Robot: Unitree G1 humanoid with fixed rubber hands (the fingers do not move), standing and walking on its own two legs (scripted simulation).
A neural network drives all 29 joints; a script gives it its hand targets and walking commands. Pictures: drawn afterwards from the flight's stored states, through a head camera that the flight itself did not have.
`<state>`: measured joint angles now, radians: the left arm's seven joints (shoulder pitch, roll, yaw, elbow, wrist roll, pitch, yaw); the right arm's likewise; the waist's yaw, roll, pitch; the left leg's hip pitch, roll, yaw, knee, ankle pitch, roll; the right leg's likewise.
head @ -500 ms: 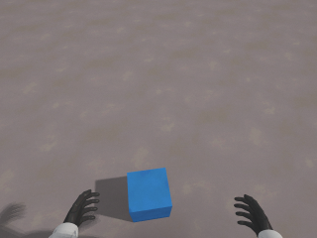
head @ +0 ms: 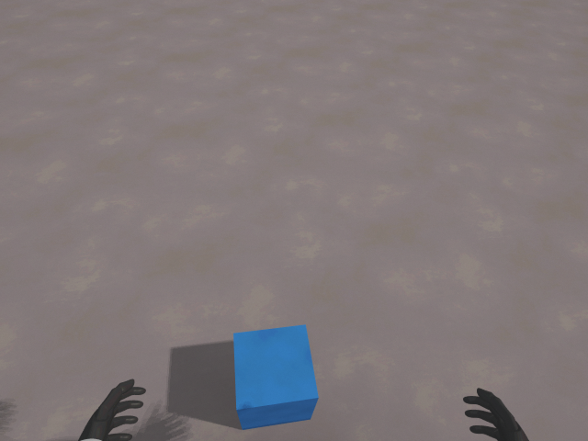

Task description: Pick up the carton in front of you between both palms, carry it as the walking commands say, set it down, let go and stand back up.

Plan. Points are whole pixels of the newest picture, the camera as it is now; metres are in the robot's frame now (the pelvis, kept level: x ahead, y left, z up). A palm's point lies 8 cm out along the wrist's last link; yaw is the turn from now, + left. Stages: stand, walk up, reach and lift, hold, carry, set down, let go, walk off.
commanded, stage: stand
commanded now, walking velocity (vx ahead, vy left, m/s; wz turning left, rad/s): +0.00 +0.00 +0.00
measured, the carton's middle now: (273, 378) +0.39 +0.06 -0.64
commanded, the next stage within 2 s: none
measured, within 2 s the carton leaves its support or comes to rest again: neither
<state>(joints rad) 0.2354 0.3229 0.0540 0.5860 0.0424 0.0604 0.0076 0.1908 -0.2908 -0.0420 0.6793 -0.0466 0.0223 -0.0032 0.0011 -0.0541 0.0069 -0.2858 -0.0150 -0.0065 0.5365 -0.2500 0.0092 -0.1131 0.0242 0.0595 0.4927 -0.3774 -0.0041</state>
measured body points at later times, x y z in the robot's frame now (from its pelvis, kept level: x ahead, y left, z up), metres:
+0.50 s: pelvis +0.01 +0.01 +0.00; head +0.02 +0.03 +0.45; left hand +0.14 +0.30 -0.12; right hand +0.13 -0.29 -0.09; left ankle +0.02 +0.11 -0.73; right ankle -0.07 -0.12 -0.73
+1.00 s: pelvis -0.01 +0.01 +0.01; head -0.01 +0.03 +0.46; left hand +0.10 +0.32 -0.12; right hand +0.09 -0.30 -0.10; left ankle +0.02 +0.11 -0.73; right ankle -0.07 -0.12 -0.73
